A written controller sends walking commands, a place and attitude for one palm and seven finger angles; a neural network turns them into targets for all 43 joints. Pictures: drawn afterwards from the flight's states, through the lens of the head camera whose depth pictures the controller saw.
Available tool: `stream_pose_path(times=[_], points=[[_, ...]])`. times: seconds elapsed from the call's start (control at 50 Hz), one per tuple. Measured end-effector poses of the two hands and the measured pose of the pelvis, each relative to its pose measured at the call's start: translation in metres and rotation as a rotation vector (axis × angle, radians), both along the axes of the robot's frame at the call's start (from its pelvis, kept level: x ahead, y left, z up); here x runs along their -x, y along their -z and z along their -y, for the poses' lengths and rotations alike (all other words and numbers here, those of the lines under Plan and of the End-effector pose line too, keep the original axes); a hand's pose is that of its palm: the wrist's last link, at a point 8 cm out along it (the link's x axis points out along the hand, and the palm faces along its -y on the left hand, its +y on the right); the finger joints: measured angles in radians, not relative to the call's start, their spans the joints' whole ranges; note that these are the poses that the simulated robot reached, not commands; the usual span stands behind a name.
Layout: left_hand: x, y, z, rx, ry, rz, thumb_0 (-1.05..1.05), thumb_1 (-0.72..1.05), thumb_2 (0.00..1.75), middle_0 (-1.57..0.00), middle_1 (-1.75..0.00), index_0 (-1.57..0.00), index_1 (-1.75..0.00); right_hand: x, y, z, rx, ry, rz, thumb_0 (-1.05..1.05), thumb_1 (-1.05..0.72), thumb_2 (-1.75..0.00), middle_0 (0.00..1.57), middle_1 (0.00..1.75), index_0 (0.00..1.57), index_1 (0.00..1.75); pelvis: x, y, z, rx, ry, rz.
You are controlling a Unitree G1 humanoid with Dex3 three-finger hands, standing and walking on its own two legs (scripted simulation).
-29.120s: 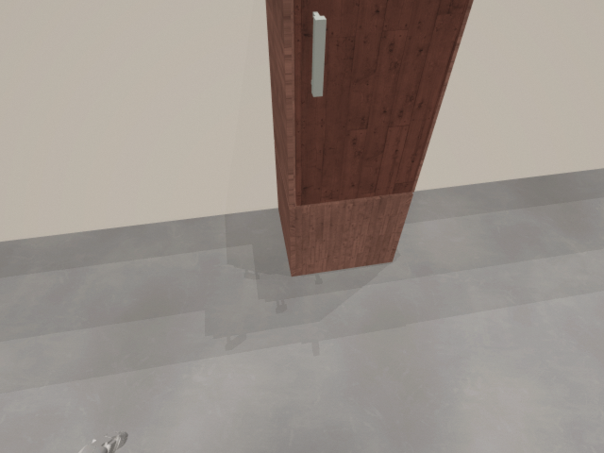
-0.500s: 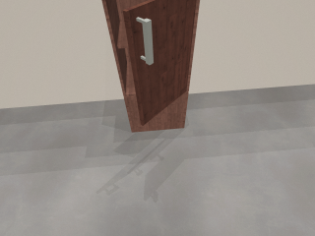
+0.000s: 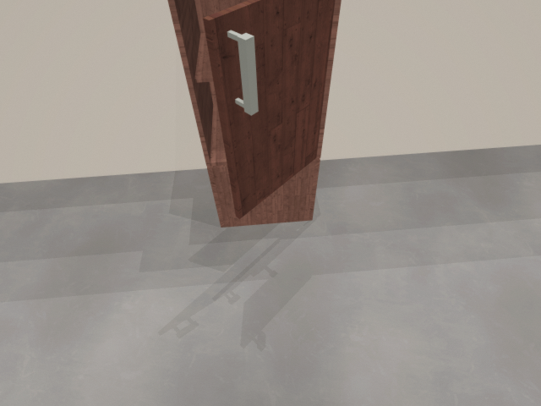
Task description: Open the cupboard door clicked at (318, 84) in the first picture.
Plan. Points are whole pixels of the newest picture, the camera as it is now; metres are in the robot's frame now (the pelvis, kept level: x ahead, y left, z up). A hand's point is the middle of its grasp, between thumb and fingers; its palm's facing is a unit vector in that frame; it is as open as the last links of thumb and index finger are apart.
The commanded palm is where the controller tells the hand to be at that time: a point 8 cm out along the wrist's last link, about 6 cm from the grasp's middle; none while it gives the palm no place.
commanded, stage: look to check the result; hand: left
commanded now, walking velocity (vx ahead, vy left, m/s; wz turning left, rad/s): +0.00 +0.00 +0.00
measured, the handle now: (242, 74) +0.70 +0.09 +0.13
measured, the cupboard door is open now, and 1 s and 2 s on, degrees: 42 42 42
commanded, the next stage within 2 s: walk to a spot facing it in 0.30 s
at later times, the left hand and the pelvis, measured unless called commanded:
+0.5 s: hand out of the picture +0.10 +0.23 -0.15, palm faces -0.03 -0.94 -0.35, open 7.4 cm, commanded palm none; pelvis +0.02 -0.01 +0.00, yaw -1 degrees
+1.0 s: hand out of the picture +0.11 +0.18 -0.18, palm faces -0.22 -0.95 -0.23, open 7.4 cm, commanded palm none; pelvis -0.01 +0.00 -0.01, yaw -15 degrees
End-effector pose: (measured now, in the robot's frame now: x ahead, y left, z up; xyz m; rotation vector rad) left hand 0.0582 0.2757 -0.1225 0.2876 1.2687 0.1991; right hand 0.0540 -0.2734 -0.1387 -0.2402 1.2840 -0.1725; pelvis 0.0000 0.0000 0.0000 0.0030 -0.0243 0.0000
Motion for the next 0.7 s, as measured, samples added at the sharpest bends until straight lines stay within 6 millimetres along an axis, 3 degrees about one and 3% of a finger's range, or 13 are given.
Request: stream_pose_path(times=[0.24, 0.48, 0.58, 0.7], points=[[-0.015, -0.008, -0.005, -0.032, 0.006, 0.013, 0.01, 0.90, 0.90, -0.20, -0.30, -0.21, -0.29, -0.020, -0.002, 0.012, 0.010, -0.013, 0.020, 0.00, -0.91, -0.90, 0.20, 0.29, 0.21, 0.30, -0.009, -0.001, 0.005, -0.001, 0.001, -0.002], [-0.034, -0.008, 0.001, -0.028, 0.028, 0.039, 0.01, 0.90, 0.90, -0.20, -0.30, -0.21, -0.29, -0.022, -0.004, 0.019, 0.019, -0.005, 0.015, 0.00, -0.91, -0.90, 0.20, 0.29, 0.21, 0.30, -0.016, -0.001, 0.009, -0.001, 0.009, -0.005], [-0.035, -0.001, 0.010, -0.014, 0.038, 0.015, 0.01, 0.90, 0.90, -0.20, -0.30, -0.21, -0.29, -0.014, 0.000, 0.012, 0.014, 0.039, 0.018, 0.00, -0.91, -0.90, 0.20, 0.29, 0.21, 0.30, -0.015, 0.002, 0.009, 0.002, 0.050, -0.009], [-0.029, 0.017, 0.024, 0.046, 0.067, -0.031, 0.00, 0.90, 0.90, -0.20, -0.30, -0.21, -0.29, 0.015, 0.007, -0.009, -0.010, 0.125, -0.002, 0.00, -0.91, -0.90, 0.20, 0.29, 0.20, 0.30, -0.011, 0.008, 0.002, 0.018, 0.096, -0.009]])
